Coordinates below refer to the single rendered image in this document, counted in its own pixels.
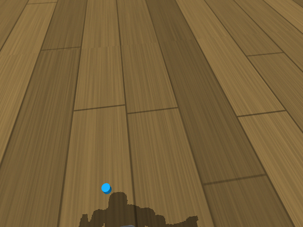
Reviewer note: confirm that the tin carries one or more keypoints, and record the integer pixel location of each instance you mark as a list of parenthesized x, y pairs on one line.
[(106, 188)]

